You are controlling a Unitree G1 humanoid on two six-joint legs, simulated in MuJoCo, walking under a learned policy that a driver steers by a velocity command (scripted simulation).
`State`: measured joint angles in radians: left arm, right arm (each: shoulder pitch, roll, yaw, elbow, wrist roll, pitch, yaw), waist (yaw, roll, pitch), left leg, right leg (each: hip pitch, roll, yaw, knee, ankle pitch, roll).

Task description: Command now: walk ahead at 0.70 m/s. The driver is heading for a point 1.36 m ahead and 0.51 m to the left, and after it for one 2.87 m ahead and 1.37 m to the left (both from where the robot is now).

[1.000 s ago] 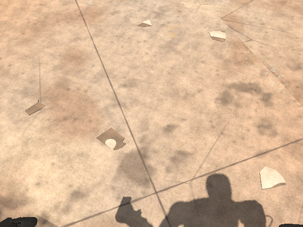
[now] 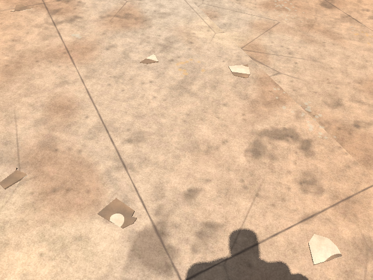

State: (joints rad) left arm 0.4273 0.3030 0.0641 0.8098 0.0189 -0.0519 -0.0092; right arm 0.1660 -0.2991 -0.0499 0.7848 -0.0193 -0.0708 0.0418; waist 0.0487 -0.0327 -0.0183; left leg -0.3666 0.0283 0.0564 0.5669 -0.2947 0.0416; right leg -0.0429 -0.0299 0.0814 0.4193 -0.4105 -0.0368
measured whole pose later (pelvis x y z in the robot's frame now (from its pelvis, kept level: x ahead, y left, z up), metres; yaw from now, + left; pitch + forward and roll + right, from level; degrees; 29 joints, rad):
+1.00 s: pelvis +0.72 +0.05 -0.02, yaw +22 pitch -1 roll -1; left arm 0.09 0.25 0.02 0.70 0.00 -0.08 0.01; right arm 0.23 -0.32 -0.08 0.69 0.00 -0.03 0.04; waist -0.04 0.01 0.12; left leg -0.47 -0.17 0.02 0.60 -0.11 0.17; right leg -0.38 0.07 0.07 1.43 -0.51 0.04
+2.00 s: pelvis +0.88 +0.04 +0.01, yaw +65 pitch +2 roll -1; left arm 0.21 0.32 0.07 0.78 0.00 0.02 0.01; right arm 0.19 -0.24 -0.02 0.62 -0.01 0.01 -0.01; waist 0.02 -0.05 0.00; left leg -0.24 -0.01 -0.04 0.48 -0.27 0.04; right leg -0.46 -0.04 -0.02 0.94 -0.41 0.07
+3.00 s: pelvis +1.15 +0.55 +0.00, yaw +49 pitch +0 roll +2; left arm 0.14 0.32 0.06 0.75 0.02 0.00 -0.06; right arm 0.43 -0.29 -0.06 0.89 -0.02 -0.10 0.00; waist -0.03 -0.04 0.03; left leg 0.02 -0.02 0.24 0.30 -0.33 0.01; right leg -0.75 -0.10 -0.04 1.10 -0.06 -0.08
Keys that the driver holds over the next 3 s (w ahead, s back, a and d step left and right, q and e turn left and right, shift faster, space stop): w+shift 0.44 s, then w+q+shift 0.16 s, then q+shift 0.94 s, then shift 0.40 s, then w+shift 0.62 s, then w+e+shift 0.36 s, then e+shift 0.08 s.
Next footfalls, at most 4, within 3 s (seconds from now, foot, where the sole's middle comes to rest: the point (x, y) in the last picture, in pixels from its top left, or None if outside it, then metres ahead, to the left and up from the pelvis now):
0.48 right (214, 278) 0.53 -0.07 -0.77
0.90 left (170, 193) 0.87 0.12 -0.77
1.40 right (192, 159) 1.05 0.03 -0.77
1.84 left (169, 207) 0.80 0.11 -0.77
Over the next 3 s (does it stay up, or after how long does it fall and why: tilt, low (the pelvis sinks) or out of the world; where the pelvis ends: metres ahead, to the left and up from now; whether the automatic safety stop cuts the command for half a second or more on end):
stays up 1.15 0.55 0.00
